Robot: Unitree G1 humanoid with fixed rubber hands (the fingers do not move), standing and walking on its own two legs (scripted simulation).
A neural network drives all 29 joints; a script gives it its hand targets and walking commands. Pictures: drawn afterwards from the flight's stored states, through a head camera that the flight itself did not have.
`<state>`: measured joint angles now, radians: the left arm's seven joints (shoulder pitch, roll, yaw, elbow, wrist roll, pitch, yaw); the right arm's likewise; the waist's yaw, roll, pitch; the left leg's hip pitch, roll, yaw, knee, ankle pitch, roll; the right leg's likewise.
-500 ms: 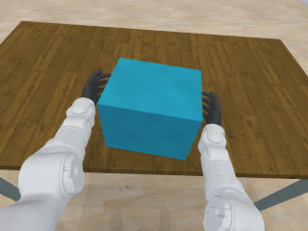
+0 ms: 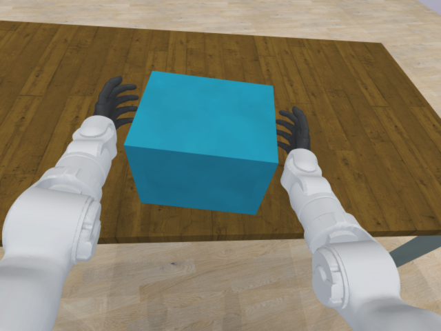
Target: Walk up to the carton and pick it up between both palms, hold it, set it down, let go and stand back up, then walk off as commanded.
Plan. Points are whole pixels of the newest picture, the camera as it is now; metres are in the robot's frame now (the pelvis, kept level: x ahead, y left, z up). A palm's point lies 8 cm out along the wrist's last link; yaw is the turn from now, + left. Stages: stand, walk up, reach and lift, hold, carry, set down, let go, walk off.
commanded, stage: set down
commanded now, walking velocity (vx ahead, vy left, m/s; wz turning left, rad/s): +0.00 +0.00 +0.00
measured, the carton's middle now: (205, 145) +0.47 -0.02 +0.05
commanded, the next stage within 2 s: none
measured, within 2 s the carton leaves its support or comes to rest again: neither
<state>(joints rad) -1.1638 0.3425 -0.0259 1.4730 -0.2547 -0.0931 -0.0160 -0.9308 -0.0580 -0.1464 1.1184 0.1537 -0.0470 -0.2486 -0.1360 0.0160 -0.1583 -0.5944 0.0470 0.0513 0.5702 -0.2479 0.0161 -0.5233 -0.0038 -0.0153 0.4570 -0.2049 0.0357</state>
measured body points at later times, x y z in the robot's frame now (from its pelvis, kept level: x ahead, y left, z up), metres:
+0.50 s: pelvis -0.03 -0.02 +0.00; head +0.04 +0.01 +0.44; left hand +0.45 +0.20 +0.09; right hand +0.39 -0.20 +0.08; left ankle +0.00 +0.10 -0.73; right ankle +0.00 -0.15 -0.73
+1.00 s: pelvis -0.02 -0.01 +0.01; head +0.01 +0.01 +0.46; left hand +0.39 +0.23 +0.09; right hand +0.34 -0.19 +0.08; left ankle +0.00 +0.10 -0.73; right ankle +0.00 -0.15 -0.73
